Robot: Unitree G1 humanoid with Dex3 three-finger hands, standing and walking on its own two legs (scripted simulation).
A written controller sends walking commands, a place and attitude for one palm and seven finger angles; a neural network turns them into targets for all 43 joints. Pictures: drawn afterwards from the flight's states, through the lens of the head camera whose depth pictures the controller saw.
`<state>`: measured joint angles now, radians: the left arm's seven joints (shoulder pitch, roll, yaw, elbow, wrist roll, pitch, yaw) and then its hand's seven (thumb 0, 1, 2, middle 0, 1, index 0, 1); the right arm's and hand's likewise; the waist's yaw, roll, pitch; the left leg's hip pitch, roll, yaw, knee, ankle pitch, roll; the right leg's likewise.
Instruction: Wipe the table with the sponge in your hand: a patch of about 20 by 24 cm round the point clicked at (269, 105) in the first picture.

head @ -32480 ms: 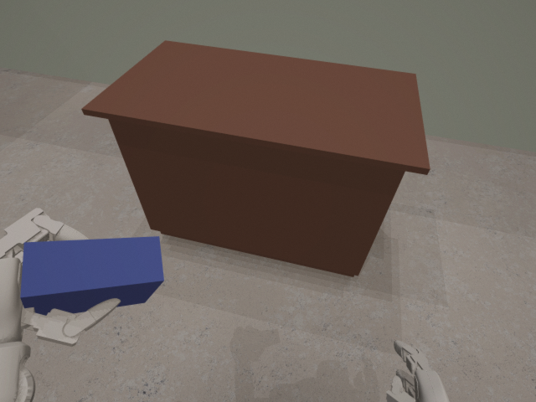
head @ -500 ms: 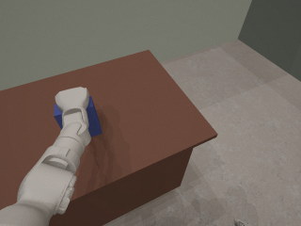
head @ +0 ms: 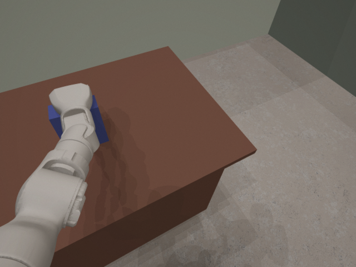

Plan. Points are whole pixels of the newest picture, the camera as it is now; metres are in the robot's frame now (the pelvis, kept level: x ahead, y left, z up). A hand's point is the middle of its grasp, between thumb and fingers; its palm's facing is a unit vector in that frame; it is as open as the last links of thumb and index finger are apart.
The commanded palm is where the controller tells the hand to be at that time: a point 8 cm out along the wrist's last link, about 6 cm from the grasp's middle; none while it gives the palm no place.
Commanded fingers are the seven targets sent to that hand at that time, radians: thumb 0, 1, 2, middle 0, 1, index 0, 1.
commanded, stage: wipe back along the third lane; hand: left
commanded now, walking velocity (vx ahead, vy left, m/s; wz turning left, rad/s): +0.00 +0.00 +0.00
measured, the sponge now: (83, 130) +0.46 +0.24 +0.01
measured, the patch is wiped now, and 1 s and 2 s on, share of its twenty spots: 1.00 1.00 1.00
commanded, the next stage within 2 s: slide back across to the middle lane in 1.76 s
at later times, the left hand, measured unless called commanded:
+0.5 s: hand (78, 117) +0.46 +0.24 +0.05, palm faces -0.05 +0.00 -1.00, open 9.7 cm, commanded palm +0.41 +0.21 +0.07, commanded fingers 0.00 0.10 1.30 -1.20 -1.60 -1.20 -1.60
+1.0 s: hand (84, 134) +0.41 +0.21 +0.05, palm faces -0.03 -0.03 -1.00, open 9.7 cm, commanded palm +0.36 +0.19 +0.08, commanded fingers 0.00 0.10 1.30 -1.20 -1.60 -1.20 -1.60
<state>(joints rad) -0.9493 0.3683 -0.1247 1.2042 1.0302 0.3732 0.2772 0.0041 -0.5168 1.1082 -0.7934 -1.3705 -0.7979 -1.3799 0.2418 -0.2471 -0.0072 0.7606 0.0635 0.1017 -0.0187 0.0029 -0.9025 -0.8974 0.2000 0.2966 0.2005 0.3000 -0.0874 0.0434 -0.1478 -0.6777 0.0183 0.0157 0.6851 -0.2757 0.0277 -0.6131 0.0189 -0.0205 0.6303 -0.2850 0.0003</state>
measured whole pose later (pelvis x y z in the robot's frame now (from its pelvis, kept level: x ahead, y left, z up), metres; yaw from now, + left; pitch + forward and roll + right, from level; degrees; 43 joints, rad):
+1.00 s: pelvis +0.04 +0.00 +0.01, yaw +2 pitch +8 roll -1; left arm -0.51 0.21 -0.33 0.65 0.99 0.55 0.24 0.00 -0.47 1.09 -0.74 -1.41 -0.75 -1.43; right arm 0.06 -0.24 0.01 0.67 0.09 0.21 0.02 0.00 -0.90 -0.90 0.20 0.30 0.20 0.30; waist 0.05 0.05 -0.15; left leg -0.41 -0.01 0.00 0.58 -0.30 0.02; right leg -0.34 0.00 -0.04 0.52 -0.32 0.00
